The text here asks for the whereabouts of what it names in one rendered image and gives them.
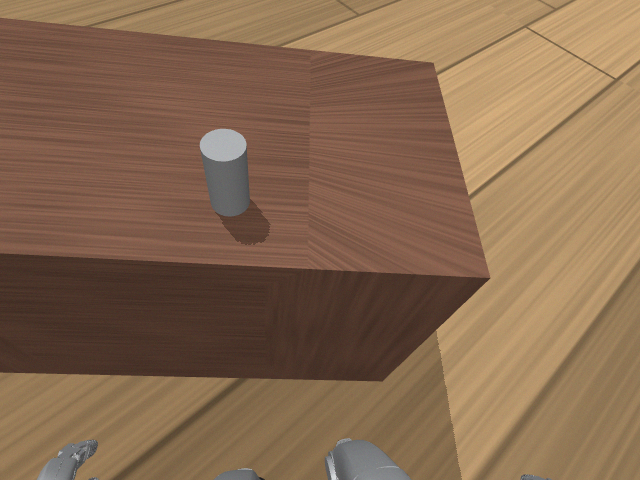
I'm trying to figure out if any can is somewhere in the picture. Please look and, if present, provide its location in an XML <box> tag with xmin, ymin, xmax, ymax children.
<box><xmin>200</xmin><ymin>129</ymin><xmax>250</xmax><ymax>217</ymax></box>

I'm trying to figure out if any left robot hand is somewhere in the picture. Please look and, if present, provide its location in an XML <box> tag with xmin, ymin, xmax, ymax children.
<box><xmin>37</xmin><ymin>440</ymin><xmax>99</xmax><ymax>480</ymax></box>

